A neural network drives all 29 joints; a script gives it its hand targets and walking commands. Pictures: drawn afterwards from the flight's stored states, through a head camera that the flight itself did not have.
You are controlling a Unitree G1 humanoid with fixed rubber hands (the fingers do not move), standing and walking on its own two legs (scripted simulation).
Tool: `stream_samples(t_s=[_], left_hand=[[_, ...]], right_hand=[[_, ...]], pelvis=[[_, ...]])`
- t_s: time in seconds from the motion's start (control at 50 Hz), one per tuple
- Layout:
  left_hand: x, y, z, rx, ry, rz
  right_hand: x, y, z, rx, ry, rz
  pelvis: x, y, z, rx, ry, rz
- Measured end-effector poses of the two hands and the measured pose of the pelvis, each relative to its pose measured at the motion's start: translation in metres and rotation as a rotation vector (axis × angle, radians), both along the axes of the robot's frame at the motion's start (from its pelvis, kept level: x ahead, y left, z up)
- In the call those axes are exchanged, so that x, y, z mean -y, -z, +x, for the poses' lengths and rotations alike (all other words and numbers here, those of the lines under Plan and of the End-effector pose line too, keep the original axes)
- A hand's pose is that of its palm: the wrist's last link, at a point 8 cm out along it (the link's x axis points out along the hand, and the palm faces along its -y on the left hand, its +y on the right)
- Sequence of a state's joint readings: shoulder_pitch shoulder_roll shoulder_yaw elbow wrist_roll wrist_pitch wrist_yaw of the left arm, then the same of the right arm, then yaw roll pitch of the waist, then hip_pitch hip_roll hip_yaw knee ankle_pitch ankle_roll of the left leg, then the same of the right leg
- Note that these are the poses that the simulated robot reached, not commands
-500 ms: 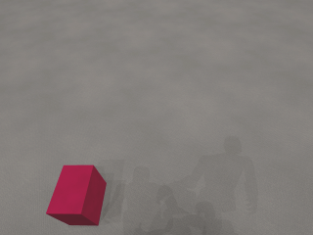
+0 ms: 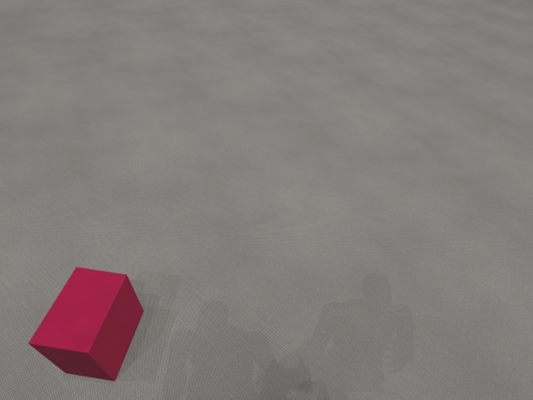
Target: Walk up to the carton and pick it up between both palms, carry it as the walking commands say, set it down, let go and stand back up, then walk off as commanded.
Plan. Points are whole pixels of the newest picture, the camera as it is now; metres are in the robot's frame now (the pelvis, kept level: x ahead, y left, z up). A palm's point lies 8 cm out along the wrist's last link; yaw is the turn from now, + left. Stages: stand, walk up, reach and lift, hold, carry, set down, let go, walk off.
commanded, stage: stand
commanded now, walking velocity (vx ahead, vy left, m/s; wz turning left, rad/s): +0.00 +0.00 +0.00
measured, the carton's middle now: (95, 324) +0.47 +0.57 -0.63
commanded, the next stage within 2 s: walk off in 1.68 s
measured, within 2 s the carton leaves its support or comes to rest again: neither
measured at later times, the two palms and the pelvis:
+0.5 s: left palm out of the picture +0.03 +0.16 -0.13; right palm out of the picture -0.01 -0.30 -0.14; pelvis +0.00 -0.07 +0.01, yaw -1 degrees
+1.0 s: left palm out of the picture +0.03 +0.15 -0.13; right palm out of the picture -0.01 -0.29 -0.14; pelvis +0.01 -0.08 +0.01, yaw -2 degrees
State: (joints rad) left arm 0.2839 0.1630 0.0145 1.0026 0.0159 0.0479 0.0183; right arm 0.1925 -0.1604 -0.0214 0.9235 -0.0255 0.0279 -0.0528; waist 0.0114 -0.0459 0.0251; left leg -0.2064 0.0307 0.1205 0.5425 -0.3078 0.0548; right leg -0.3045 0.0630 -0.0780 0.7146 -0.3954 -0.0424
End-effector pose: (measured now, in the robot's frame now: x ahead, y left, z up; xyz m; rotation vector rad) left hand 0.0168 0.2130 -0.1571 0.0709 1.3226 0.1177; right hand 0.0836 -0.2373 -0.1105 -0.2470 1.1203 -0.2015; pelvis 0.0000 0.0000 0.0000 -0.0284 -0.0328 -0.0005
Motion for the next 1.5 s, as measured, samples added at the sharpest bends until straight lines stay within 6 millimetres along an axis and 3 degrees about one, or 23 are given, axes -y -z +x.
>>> stream_samples(t_s=[0.12,0.26,0.42,0.66,0.78,1.06,1.5], left_hand=[[-0.004,-0.016,-0.002,-0.013,0.034,0.083],[0.012,-0.033,0.012,0.030,0.041,0.143],[0.049,-0.029,0.019,0.067,0.047,0.107],[0.060,-0.028,0.006,0.017,0.049,0.107],[0.061,-0.030,0.003,-0.005,0.046,0.108],[0.066,-0.025,0.014,0.001,0.039,0.097],[0.067,-0.022,0.013,-0.033,0.040,0.097]], right_hand=[[0.004,0.022,-0.015,-0.029,0.007,0.086],[0.030,0.029,-0.036,-0.065,0.040,0.128],[0.060,0.028,-0.073,-0.157,0.084,0.103],[0.062,0.032,-0.104,-0.261,0.111,0.129],[0.057,0.033,-0.107,-0.285,0.111,0.146],[0.048,0.034,-0.091,-0.269,0.115,0.156],[0.052,0.035,-0.092,-0.311,0.131,0.142]], pelvis=[[0.015,0.001,-0.005,-0.003,0.015,0.040],[0.037,-0.004,-0.006,0.001,0.010,0.042],[0.059,-0.006,-0.004,0.014,0.015,0.045],[0.074,-0.008,-0.005,0.005,0.020,0.037],[0.075,-0.008,-0.002,-0.004,0.026,0.035],[0.075,-0.007,0.011,-0.005,0.029,0.035],[0.076,-0.006,0.023,-0.004,0.027,0.035]])
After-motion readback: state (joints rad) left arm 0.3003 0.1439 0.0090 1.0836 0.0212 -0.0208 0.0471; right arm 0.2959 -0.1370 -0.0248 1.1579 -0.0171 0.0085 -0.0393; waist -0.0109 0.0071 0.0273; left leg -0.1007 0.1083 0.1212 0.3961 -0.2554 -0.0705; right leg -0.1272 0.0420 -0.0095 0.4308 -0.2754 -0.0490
